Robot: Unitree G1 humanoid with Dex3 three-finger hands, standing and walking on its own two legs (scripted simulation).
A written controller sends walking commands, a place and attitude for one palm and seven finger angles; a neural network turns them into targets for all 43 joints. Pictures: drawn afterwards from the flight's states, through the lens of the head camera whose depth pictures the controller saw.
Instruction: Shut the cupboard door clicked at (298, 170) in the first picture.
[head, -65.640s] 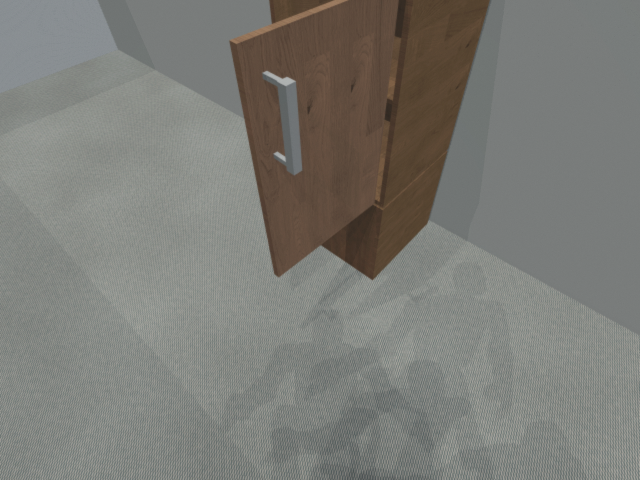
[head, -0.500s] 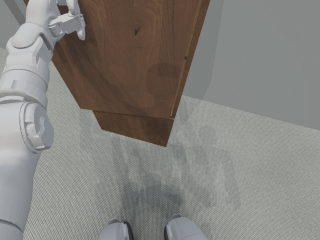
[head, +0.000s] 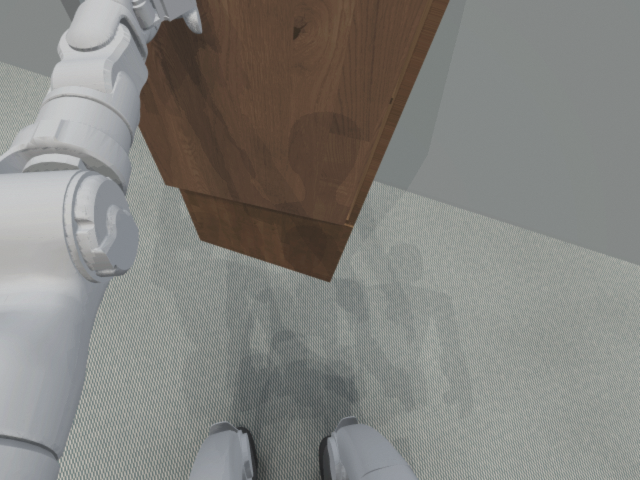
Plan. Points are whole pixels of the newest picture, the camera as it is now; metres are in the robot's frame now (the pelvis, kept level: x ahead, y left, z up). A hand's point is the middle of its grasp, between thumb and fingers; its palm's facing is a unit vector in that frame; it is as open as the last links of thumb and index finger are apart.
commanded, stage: pull the fist back off the door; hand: left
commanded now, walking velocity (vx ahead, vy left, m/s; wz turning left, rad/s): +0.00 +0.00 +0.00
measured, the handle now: out of the picture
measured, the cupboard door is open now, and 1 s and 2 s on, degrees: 6 2 2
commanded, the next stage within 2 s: draw the hand back to the body in 0.78 s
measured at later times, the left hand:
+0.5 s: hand (214, 7) +0.58 +0.03 +0.17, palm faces +0.06 -1.00 +0.01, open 3.1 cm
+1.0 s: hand (214, 39) +0.52 +0.03 +0.18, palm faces +0.04 -1.00 +0.02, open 3.1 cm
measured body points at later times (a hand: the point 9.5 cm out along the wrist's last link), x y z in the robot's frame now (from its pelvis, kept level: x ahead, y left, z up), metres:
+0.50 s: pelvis +0.03 -0.01 +0.02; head +0.13 -0.02 +0.46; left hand +0.57 +0.08 +0.18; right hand -0.07 -0.24 -0.09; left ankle +0.05 +0.11 -0.68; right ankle -0.01 -0.12 -0.68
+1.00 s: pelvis +0.03 -0.02 +0.03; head +0.08 -0.04 +0.48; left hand +0.51 +0.08 +0.18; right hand +0.10 -0.28 -0.10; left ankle +0.05 +0.11 -0.68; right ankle -0.01 -0.12 -0.68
